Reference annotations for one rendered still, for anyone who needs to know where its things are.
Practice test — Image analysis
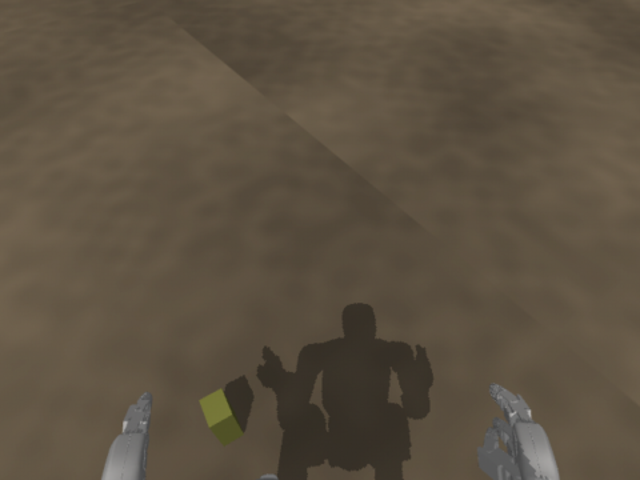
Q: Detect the carton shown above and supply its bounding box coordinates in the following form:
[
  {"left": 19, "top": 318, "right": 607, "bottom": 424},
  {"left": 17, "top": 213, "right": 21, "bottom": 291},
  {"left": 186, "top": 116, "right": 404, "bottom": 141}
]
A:
[{"left": 199, "top": 388, "right": 244, "bottom": 446}]

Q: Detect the right robot hand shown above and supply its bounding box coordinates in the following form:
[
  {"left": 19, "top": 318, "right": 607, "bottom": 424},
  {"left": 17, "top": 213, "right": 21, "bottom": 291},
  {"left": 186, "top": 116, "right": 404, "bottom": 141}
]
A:
[{"left": 477, "top": 383, "right": 560, "bottom": 480}]

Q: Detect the left robot hand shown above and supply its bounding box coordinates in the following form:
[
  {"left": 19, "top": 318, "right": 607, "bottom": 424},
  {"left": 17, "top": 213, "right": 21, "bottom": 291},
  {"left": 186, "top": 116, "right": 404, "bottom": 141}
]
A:
[{"left": 101, "top": 392, "right": 152, "bottom": 480}]

